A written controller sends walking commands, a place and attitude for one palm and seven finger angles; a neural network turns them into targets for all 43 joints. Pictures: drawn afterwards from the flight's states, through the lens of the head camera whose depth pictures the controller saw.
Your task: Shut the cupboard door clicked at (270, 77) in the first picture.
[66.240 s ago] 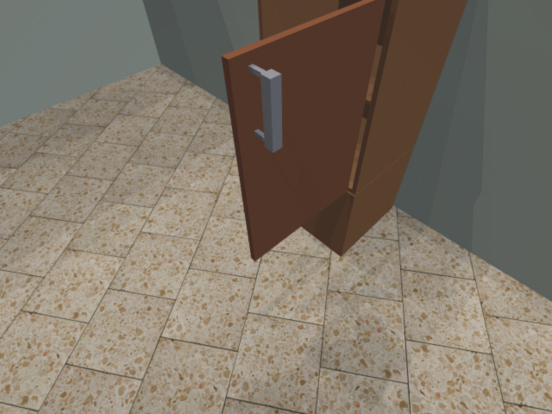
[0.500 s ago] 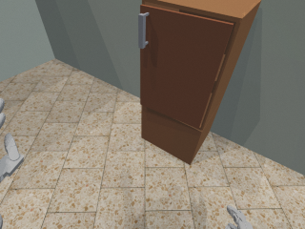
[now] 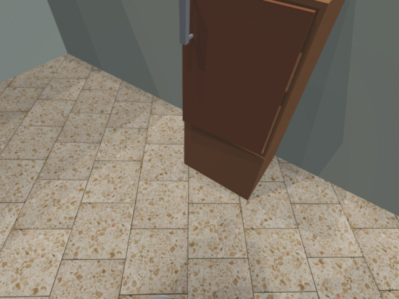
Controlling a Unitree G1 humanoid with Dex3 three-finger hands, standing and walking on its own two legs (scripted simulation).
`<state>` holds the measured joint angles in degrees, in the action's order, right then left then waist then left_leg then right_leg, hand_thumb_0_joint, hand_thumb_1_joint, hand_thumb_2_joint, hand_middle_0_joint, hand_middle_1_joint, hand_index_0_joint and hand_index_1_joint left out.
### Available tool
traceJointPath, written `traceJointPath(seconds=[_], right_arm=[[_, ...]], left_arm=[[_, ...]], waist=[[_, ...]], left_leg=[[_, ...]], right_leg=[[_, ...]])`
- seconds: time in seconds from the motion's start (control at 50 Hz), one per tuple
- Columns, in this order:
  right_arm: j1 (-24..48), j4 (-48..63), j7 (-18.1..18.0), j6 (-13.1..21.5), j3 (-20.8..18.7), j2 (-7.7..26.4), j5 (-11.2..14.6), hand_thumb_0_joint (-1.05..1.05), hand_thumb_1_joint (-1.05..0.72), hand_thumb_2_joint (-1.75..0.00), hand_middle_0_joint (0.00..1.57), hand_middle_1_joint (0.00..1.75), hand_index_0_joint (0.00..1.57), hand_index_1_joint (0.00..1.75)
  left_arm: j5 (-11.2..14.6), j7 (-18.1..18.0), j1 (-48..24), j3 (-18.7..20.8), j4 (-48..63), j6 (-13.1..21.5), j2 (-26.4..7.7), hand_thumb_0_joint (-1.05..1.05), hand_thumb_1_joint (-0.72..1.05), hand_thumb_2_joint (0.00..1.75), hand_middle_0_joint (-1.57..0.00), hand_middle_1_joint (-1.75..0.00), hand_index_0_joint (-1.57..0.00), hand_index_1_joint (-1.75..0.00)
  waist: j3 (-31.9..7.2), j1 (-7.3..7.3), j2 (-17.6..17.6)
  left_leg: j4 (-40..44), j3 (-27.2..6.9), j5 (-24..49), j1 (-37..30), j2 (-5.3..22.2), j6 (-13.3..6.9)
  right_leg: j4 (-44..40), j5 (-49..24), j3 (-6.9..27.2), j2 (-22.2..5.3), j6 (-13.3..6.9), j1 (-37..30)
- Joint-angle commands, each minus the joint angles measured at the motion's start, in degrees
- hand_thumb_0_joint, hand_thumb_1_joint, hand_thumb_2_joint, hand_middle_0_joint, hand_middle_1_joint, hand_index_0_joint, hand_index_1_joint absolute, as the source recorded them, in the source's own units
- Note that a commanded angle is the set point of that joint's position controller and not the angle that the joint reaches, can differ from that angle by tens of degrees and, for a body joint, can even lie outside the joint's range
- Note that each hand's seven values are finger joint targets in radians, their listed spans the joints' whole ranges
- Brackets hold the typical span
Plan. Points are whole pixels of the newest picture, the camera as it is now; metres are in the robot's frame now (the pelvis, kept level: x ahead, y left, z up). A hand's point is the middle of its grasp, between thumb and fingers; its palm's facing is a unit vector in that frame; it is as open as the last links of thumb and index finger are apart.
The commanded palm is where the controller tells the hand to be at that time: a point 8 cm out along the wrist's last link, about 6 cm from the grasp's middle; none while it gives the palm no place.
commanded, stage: let the arm hang, fingers relaxed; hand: left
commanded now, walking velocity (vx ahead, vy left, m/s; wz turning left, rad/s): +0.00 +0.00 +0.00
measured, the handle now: (187, 18) +0.91 +0.11 +0.15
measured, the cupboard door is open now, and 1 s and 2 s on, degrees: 4 4 4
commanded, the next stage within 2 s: look to check the result in 0.60 s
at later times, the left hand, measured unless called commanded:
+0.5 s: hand out of the picture +0.04 +0.18 -0.17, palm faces +0.01 -0.98 -0.21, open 7.2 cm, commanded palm none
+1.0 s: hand out of the picture -0.07 +0.17 -0.17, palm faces +0.02 -0.98 -0.18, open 7.3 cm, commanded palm none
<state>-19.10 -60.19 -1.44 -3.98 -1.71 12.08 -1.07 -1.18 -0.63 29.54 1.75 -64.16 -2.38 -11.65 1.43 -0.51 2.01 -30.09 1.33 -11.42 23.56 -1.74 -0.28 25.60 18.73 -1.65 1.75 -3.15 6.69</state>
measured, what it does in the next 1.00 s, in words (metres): steps on the spot: left foot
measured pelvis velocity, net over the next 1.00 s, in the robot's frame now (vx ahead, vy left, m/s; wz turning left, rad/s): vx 0.00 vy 0.01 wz -0.02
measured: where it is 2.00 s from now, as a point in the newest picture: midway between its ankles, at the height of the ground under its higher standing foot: outside the picture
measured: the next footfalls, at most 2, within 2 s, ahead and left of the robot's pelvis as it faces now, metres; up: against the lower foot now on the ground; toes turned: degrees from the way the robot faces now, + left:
left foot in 0.08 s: +0.09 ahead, +0.11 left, +0.00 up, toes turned -1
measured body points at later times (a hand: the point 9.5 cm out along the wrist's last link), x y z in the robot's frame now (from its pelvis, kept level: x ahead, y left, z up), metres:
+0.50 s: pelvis +0.00 +0.00 +0.00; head -0.02 +0.00 +0.45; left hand +0.04 +0.23 -0.15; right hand +0.03 -0.23 -0.15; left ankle +0.05 +0.12 -0.74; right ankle -0.06 -0.09 -0.74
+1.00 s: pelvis +0.00 +0.01 +0.00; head +0.00 +0.00 +0.45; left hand -0.07 +0.22 -0.15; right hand -0.04 -0.21 -0.16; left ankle +0.05 +0.12 -0.74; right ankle -0.06 -0.09 -0.74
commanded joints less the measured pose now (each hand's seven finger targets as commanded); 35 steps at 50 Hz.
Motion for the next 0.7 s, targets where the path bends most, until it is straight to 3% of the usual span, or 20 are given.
traceJointPath(seconds=[0.0, 0.02, 0.04, 0.06, 0.08, 0.1, 0.14, 0.2, 0.32, 0.42, 0.54, 0.68], right_arm=[[1.2, 2.0, -0.2, 3.4, -1.6, 5.7, 0.7, 0.0, -0.9, -0.9, 0.2, 0.3, 0.2, 0.3], [0.1, 1.1, -0.5, 3.8, -1.1, 5.6, 0.7, 0.0, -0.9, -0.9, 0.2, 0.3, 0.2, 0.3], [0.1, 0.3, -0.8, 4.1, -0.8, 5.8, 0.8, 0.0, -0.9, -0.9, 0.2, 0.3, 0.2, 0.3], [0.2, -0.4, -1.4, 4.4, -0.4, 6.1, 0.7, 0.0, -0.9, -0.9, 0.2, 0.3, 0.2, 0.3], [0.5, -0.6, -1.8, 4.3, -0.2, 6.4, 0.6, 0.0, -0.9, -0.9, 0.2, 0.3, 0.2, 0.3], [0.7, -1.0, -2.1, 4.4, 0.2, 6.0, 0.7, 0.0, -0.9, -0.9, 0.2, 0.3, 0.2, 0.3], [1.2, -1.6, -1.9, 4.5, 0.3, 6.3, 1.0, 0.0, -0.9, -0.9, 0.2, 0.3, 0.2, 0.3], [2.4, -2.2, -1.7, 4.1, 0.7, 4.8, 0.7, 0.0, -0.9, -0.9, 0.2, 0.3, 0.2, 0.3], [3.2, -2.8, -1.3, 4.0, 1.1, 2.9, 0.3, 0.0, -0.9, -0.9, 0.2, 0.3, 0.2, 0.3], [3.4, -2.7, -1.1, 4.0, 1.2, 2.6, 0.1, 0.0, -0.9, -0.9, 0.2, 0.3, 0.2, 0.3], [2.3, -2.5, -1.1, 4.0, 1.2, 3.2, 0.3, 0.0, -0.9, -0.9, 0.2, 0.3, 0.2, 0.3], [0.4, -3.5, -1.2, 3.8, 1.3, 2.7, 0.3, 0.0, -0.9, -0.9, 0.2, 0.3, 0.2, 0.3]], left_arm=[[0.2, -1.0, -11.9, 0.5, 2.8, 4.2, -7.2, 0.0, 0.9, 0.9, -0.2, -0.3, -0.2, -0.3], [0.3, -1.0, -9.9, 0.2, 1.2, 4.3, -7.0, 0.0, 0.9, 0.9, -0.2, -0.3, -0.2, -0.3], [0.4, -1.0, -7.4, 0.0, -0.4, 4.2, -6.0, 0.0, 0.9, 0.9, -0.2, -0.3, -0.2, -0.3], [0.6, -1.1, -4.7, -0.4, -1.5, 3.9, -4.6, 0.0, 0.9, 0.9, -0.2, -0.3, -0.2, -0.3], [0.6, -1.4, -2.9, -0.6, -2.3, 3.8, -3.5, 0.0, 0.9, 0.9, -0.2, -0.3, -0.2, -0.3], [0.7, -1.4, -2.6, -0.8, -2.9, 3.7, -3.4, 0.0, 0.9, 0.9, -0.2, -0.3, -0.2, -0.3], [0.8, -1.6, -3.6, -0.6, -2.7, 3.4, -4.5, 0.0, 0.9, 0.9, -0.2, -0.3, -0.2, -0.3], [0.7, -1.7, -4.6, -0.9, -2.7, 3.0, -3.2, 0.0, 0.9, 0.9, -0.2, -0.3, -0.2, -0.3], [0.6, -1.7, -6.8, -0.7, -1.4, 2.8, -2.5, 0.0, 0.9, 0.9, -0.2, -0.3, -0.2, -0.3], [0.7, -1.5, -8.2, -0.5, -0.6, 2.8, -3.0, 0.0, 0.9, 0.9, -0.2, -0.3, -0.2, -0.3], [0.8, -1.4, -8.5, -0.3, 0.1, 3.0, -3.7, 0.0, 0.9, 0.9, -0.2, -0.3, -0.2, -0.3], [1.0, -1.5, -7.1, -0.6, -1.0, 2.9, -2.6, 0.0, 0.9, 0.9, -0.2, -0.3, -0.2, -0.3]], waist=[[6.5, 4.64, 1.5], [5.3, 4.28, 1.6], [3.4, 3.19, -0.5], [1.9, 2.04, -0.8], [2.1, 1.29, 2.6], [-0.2, 1.15, 3.1], [-2.8, 1.12, -0.9], [0.9, 0.97, 0.0], [4.5, 0.65, -0.5], [6.1, 0.45, -3.7], [4.5, 0.58, -1.6], [4.8, 0.98, -2.1]], left_leg=[[-6.9, -4.4, -2.2, -9.3, 3.3, -1.5], [-0.9, -4.7, 2.9, -11.6, 4.1, -1.7], [3.2, -6.1, 9.6, -14.6, 5.4, -2.1], [4.7, -7.3, 12.0, -16.0, 7.3, -2.7], [4.6, -7.2, 12.5, -15.5, 8.0, -2.9], [4.4, -7.1, 15.6, -16.3, 7.5, -2.9], [5.1, -6.8, 17.1, -17.0, 7.4, -2.9], [7.3, -7.0, 12.9, -15.0, 7.3, -2.5], [9.1, -6.7, 10.0, -12.9, 6.7, -1.8], [9.7, -6.8, 8.2, -11.6, 6.4, -1.5], [9.5, -6.7, 8.3, -12.8, 6.5, -1.5], [10.0, -6.9, 5.5, -13.7, 6.3, -1.6]], right_leg=[[-13.8, -2.6, 12.4, -13.7, -7.2, 14.9], [-10.2, -8.7, 9.9, -11.9, -5.4, 12.4], [-7.4, -12.9, 7.4, -9.3, -3.0, 10.5], [-6.9, -14.1, 6.4, -7.4, -1.1, 8.2], [-7.9, -15.7, 6.7, -6.7, -0.2, 6.4], [-6.7, -20.5, 6.1, -6.8, 0.0, 4.0], [-5.8, -20.0, 5.6, -6.9, 0.6, 1.6], [-7.2, -15.3, 5.6, -6.9, 0.8, 2.4], [-8.6, -11.7, 5.8, -7.0, 1.0, 3.1], [-9.4, -9.3, 6.3, -6.9, 0.8, 3.4], [-9.9, -8.6, 6.4, -6.9, 0.6, 3.0], [-10.0, -5.0, 6.7, -6.4, 0.3, 4.2]])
